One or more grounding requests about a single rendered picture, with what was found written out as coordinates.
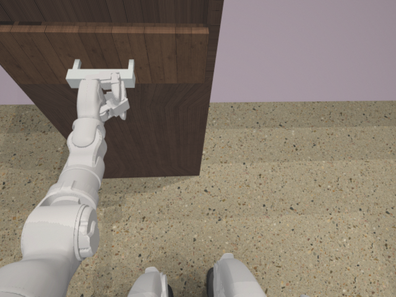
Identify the left robot upper arm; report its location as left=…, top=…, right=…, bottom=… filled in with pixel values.
left=0, top=204, right=100, bottom=297

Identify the left robot forearm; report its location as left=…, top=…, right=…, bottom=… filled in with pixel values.
left=20, top=118, right=107, bottom=256

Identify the left robot hand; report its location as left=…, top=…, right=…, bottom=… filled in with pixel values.
left=77, top=70, right=130, bottom=125

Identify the handle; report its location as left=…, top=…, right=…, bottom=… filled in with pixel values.
left=66, top=59, right=136, bottom=88

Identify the drawer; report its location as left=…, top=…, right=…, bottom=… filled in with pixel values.
left=0, top=22, right=209, bottom=84

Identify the robot right shin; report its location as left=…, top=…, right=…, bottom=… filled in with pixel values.
left=213, top=253, right=234, bottom=297

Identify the left robot thigh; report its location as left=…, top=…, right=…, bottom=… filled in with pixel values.
left=127, top=272, right=168, bottom=297

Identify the cabinet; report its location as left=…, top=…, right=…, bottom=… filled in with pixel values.
left=0, top=0, right=224, bottom=179

